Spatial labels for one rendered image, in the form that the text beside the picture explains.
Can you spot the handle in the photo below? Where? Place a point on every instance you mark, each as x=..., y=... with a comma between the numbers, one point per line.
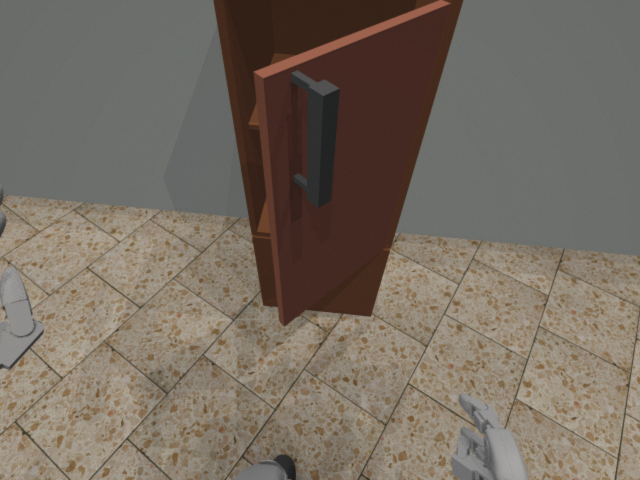
x=323, y=102

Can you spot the right robot hand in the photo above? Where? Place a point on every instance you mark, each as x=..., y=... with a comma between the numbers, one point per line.
x=497, y=454

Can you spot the robot left shin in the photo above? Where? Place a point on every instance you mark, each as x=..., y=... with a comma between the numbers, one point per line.
x=270, y=462

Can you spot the left robot foot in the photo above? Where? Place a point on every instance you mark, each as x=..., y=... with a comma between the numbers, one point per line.
x=287, y=464

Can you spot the cupboard door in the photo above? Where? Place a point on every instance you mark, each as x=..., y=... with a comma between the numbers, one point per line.
x=383, y=73

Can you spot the left robot hand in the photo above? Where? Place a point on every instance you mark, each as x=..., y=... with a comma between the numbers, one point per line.
x=22, y=331

